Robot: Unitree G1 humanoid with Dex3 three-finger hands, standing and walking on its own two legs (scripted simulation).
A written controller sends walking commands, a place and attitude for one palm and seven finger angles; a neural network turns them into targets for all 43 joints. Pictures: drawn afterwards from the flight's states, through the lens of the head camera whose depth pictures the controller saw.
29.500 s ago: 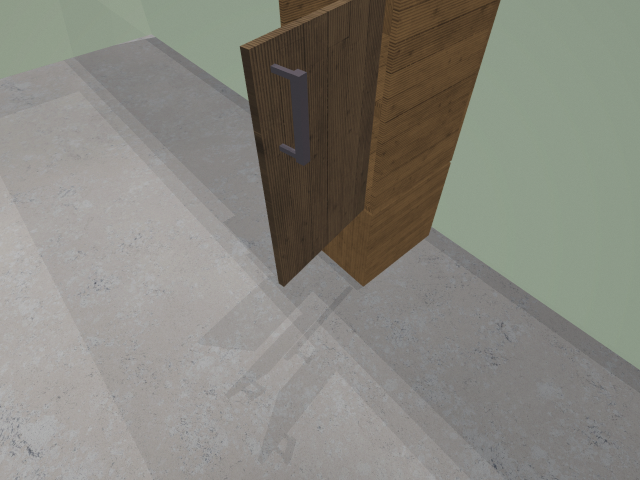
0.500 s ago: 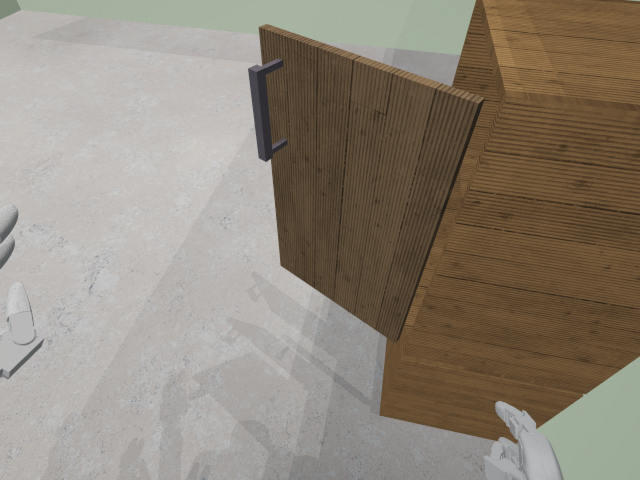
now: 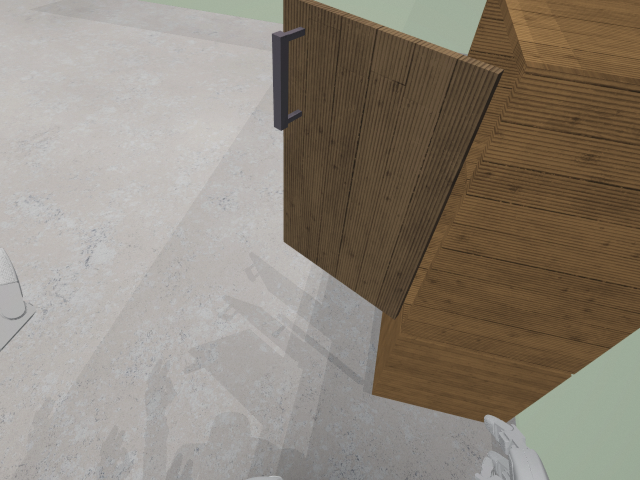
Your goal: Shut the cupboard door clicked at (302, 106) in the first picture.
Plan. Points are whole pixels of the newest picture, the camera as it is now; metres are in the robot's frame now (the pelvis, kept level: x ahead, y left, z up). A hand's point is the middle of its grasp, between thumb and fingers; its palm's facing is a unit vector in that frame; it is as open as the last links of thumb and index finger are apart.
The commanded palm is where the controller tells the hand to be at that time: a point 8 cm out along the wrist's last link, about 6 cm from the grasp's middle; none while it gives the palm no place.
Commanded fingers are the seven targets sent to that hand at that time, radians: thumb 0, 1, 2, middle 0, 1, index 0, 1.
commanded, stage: step back with the hand held close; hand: left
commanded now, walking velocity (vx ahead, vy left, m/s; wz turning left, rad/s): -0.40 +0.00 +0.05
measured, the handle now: (288, 80) +0.69 +0.11 +0.16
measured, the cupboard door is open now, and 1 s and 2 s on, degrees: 63 63 63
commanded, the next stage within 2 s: stop stepping back and stand still in 0.90 s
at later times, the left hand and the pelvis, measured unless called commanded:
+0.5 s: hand (3, 349) +0.17 +0.27 +0.19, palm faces +0.46 -0.75 -0.47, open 7.4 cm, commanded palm +0.10 +0.30 +0.20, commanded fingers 0.00 0.90 0.90 -0.20 -0.30 -0.20 -0.30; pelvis -0.02 -0.01 +0.00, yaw +3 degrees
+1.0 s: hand out of the picture +0.07 +0.20 +0.20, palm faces +0.21 -0.79 -0.57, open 7.4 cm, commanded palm +0.01 +0.25 +0.20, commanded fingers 0.00 0.90 0.90 -0.20 -0.30 -0.20 -0.30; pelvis -0.14 -0.04 +0.02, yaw -1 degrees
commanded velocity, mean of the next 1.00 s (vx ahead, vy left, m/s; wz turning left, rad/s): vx -0.38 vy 0.00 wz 0.01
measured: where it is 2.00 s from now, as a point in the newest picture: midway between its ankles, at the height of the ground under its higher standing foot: outside the picture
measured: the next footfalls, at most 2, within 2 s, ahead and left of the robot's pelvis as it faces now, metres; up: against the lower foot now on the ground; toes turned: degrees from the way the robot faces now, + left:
right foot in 0.94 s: -0.17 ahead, -0.13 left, +0.00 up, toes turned +2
left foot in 1.24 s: -0.15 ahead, +0.10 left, +0.00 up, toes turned +4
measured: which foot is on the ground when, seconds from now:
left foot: down 0.00-0.98, up 1.00-1.00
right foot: down 0.00-0.52, up 0.54-0.92, down 0.94-1.00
